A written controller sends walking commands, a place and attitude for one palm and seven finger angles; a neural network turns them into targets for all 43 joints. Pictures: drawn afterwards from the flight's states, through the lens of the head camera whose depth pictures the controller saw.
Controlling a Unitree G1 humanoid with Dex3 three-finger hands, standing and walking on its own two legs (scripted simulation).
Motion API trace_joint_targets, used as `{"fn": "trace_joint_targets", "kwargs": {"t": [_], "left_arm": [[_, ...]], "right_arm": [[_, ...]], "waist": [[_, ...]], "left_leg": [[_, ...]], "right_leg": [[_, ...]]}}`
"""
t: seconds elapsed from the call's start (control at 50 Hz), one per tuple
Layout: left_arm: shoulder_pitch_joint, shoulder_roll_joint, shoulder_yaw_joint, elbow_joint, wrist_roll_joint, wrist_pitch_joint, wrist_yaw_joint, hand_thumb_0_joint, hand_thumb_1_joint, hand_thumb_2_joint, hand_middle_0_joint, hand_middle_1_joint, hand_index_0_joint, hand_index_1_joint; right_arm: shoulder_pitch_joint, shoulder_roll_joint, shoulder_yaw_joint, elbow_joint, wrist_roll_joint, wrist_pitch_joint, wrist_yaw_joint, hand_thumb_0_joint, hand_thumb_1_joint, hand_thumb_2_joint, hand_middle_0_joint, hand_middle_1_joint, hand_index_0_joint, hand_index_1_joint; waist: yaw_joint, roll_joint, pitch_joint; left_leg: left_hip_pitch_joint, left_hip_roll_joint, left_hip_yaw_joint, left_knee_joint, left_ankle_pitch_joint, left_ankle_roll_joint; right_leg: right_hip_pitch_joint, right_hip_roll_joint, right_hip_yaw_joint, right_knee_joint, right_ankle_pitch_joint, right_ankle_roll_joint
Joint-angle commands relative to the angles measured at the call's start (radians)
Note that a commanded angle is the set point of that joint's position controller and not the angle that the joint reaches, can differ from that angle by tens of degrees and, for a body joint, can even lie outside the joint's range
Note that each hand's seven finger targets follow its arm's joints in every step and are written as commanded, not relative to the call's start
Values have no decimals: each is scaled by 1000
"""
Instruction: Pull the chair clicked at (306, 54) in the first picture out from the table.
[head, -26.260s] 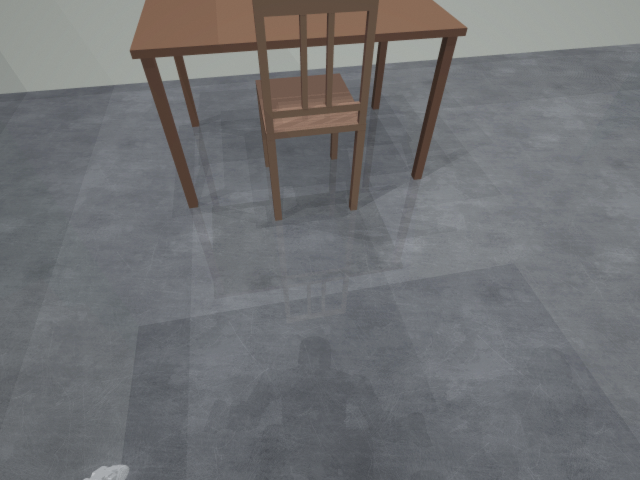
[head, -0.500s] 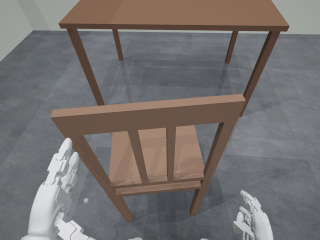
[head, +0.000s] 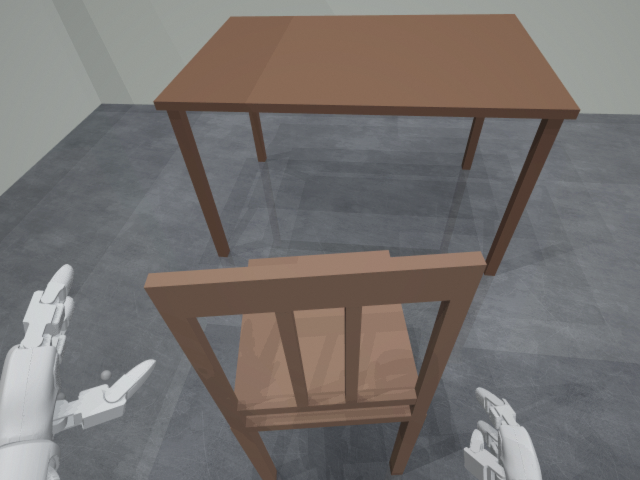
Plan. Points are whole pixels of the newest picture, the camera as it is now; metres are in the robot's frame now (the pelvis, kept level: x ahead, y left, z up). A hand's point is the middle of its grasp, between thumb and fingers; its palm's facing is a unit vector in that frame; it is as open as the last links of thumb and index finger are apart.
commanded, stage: draw the hand back to the body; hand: left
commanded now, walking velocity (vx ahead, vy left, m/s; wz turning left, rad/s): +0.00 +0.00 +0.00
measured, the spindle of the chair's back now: (294, 361) +0.31 +0.09 -0.08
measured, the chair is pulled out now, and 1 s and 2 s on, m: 0.63 0.63 0.63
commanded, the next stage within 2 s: step back with the hand held close in 0.58 s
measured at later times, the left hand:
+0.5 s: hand (74, 346) +0.19 +0.26 +0.16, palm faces +0.46 -0.77 -0.44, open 7.5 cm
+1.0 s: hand (68, 369) +0.17 +0.26 +0.15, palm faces +0.34 -0.76 -0.55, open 7.4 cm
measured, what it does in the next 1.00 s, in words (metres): stands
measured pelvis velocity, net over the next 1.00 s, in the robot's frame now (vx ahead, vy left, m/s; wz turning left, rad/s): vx -0.03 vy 0.00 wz -0.03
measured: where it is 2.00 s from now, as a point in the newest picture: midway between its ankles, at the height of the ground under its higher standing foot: outside the picture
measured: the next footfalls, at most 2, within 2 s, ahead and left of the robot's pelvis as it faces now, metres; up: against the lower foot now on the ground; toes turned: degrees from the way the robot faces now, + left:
none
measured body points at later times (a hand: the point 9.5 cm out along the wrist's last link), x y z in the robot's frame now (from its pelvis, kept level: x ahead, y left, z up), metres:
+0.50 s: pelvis +0.00 -0.01 +0.00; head -0.01 -0.03 +0.45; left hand +0.16 +0.29 +0.18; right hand +0.18 -0.23 -0.09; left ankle -0.05 +0.13 -0.74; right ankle -0.02 -0.13 -0.74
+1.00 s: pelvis -0.03 +0.00 +0.00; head +0.00 -0.02 +0.45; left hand +0.15 +0.29 +0.18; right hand +0.14 -0.25 -0.09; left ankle -0.05 +0.13 -0.74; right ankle -0.02 -0.13 -0.74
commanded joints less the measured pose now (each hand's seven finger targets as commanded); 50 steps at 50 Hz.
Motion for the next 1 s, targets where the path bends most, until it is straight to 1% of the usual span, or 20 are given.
{"fn": "trace_joint_targets", "kwargs": {"t": [0.0, 0.04, 0.12, 0.18, 0.22, 0.24, 0.28, 0.32, 0.34, 0.42, 0.58, 0.68, 0.7, 0.72, 0.74, 0.76, 0.8, 0.82, 0.9, 0.98], "left_arm": [[-68, 171, 165, -225, -5, -69, 14, 0, 574, 743, -155, -233, -155, -233], [-81, 173, 185, -214, -8, -71, 12, 0, 646, 777, -165, -247, -165, -247], [-123, 226, 257, -227, -14, -74, 14, 0, 791, 848, -185, -278, -185, -278], [-160, 240, 288, -213, -20, -81, 16, 0, 900, 900, -200, -300, -200, -300], [-120, 180, 243, -146, -20, -73, 6, 0, 900, 900, -200, -300, -200, -300], [-111, 159, 222, -127, -21, -73, 3, 0, 900, 900, -200, -300, -200, -300], [-132, 185, 230, -166, -21, -79, 1, 0, 900, 900, -200, -300, -200, -300], [-135, 217, 258, -192, -17, -84, 4, 0, 900, 900, -200, -300, -200, -300], [-136, 215, 253, -214, -15, -90, 5, 0, 900, 900, -200, -300, -200, -300], [-145, 248, 283, -235, -16, -92, 10, 0, 900, 900, -200, -300, -200, -300], [-140, 214, 261, -171, -21, -94, 7, 0, 900, 900, -200, -300, -200, -300], [-202, 212, 235, -208, -18, -105, 4, 0, 900, 900, -200, -300, -200, -300], [-327, 361, 384, -276, -36, -154, 5, 0, 900, 900, -200, -300, -200, -300], [-329, 365, 389, -242, -27, -168, 0, 0, 900, 900, -200, -300, -200, -300], [-203, 273, 340, -152, -27, -163, -6, 0, 900, 900, -200, -300, -200, -300], [-122, 222, 296, -139, -24, -159, -12, 0, 900, 900, -200, -300, -200, -300], [-32, 198, 278, -165, -20, -156, -12, 0, 900, 900, -200, -300, -200, -300], [-3, 209, 292, -172, -21, -155, -8, 0, 900, 900, -200, -300, -200, -300], [33, 258, 339, -235, -18, -154, 6, 0, 900, 900, -200, -300, -200, -300], [39, 280, 359, -270, -22, -159, 19, 0, 900, 900, -200, -300, -200, -300]], "right_arm": [[-113, -97, -38, -145, -3, -51, 4, 0, -900, -900, 200, 300, 200, 300], [-117, -96, -37, -139, -2, -47, 8, 0, -900, -900, 200, 300, 200, 300], [-126, -104, -43, -129, -1, -42, 12, 0, -900, -900, 200, 300, 200, 300], [-118, -108, -47, -125, -1, -38, 11, 0, -900, -900, 200, 300, 200, 300], [-128, -108, -49, -116, 1, -35, 16, 0, -900, -900, 200, 300, 200, 300], [-126, -107, -48, -117, 0, -32, 19, 0, -900, -900, 200, 300, 200, 300], [-129, -118, -55, -124, 1, -26, 20, 0, -900, -900, 200, 300, 200, 300], [-135, -118, -56, -121, -1, -33, 21, 0, -900, -900, 200, 300, 200, 300], [-127, -113, -53, -124, -2, -37, 21, 0, -900, -900, 200, 300, 200, 300], [-135, -113, -54, -120, 0, -44, 17, 0, -900, -900, 200, 300, 200, 300], [-136, -112, -55, -115, 3, -42, 13, 0, -900, -900, 200, 300, 200, 300], [-137, -117, -50, -118, 1, -53, 13, 0, -900, -900, 200, 300, 200, 300], [-121, -139, -60, -138, 10, -25, 16, 0, -900, -900, 200, 300, 200, 300], [-115, -125, -56, -125, 11, -13, 15, 0, -900, -900, 200, 300, 200, 300], [-114, -123, -61, -125, 7, -4, 16, 0, -900, -900, 200, 300, 200, 300], [-115, -130, -64, -134, 4, 10, 21, 0, -900, -900, 200, 300, 200, 300], [-123, -135, -71, -150, 1, 36, 26, 0, -900, -900, 200, 300, 200, 300], [-136, -131, -72, -153, 3, 42, 25, 0, -900, -900, 200, 300, 200, 300], [-138, -124, -84, -175, 4, 69, 16, 0, -900, -900, 200, 300, 200, 300], [-134, -116, -86, -174, 7, 68, 4, 0, -900, -900, 200, 300, 200, 300]], "waist": [[-5, -15, -81], [-3, -32, -62], [2, 15, -75], [3, -12, -81], [-2, -9, -38], [-3, -45, -26], [-1, -52, -53], [4, 0, -78], [5, -8, -99], [5, 10, -86], [2, -34, -40], [-4, -3, -53], [-33, -30, 70], [-40, -36, 69], [-43, -79, 48], [-42, -71, 7], [-43, -30, -69], [-42, -2, -94], [-44, -88, -170], [-46, -55, -180]], "left_leg": [[8, 19, 12, -82, 416, 17], [8, 21, 11, -88, 426, 16], [28, 21, 12, -92, 444, 13], [35, 24, 15, -102, 438, 15], [26, 25, 20, -106, 427, 16], [19, 28, 18, -111, 420, 19], [28, 28, 18, -112, 411, 23], [32, 21, 18, -109, 412, 20], [41, 21, 17, -109, 418, 21], [34, 20, 17, -105, 411, 17], [21, 24, 22, -118, 335, 23], [28, 17, 20, -122, 296, 27], [-49, 38, 15, -95, 201, 40], [-60, 32, -4, -88, 150, 39], [-51, 33, -4, -83, 157, 38], [-39, 38, -2, -83, 191, 39], [-39, 54, 0, -88, 285, 40], [-41, 59, 1, -96, 320, 41], [-60, 76, -13, -65, 437, 34], [-90, 88, -28, -62, 442, 35]], "right_leg": [[99, -13, 5, -61, 363, -34], [103, -10, 5, -69, 373, -35], [118, -8, 13, -80, 384, -37], [125, -10, 8, -83, 376, -33], [104, -9, 11, -95, 369, -33], [102, -11, 5, -95, 362, -31], [111, -11, 10, -94, 357, -29], [126, -11, 16, -93, 363, -32], [133, -13, 13, -91, 365, -32], [129, -11, 20, -97, 369, -35], [97, -12, 20, -116, 298, -30], [91, -14, 26, -124, 256, -30], [-29, -61, 142, -186, 303, -33], [-36, -82, 153, -197, 283, -43], [-27, -86, 145, -191, 272, -41], [-9, -86, 134, -170, 295, -38], [38, -84, 108, -121, 364, -31], [57, -84, 97, -105, 388, -27], [84, -85, 81, -53, 485, -20], [70, -83, 76, -23, 461, -18]]}}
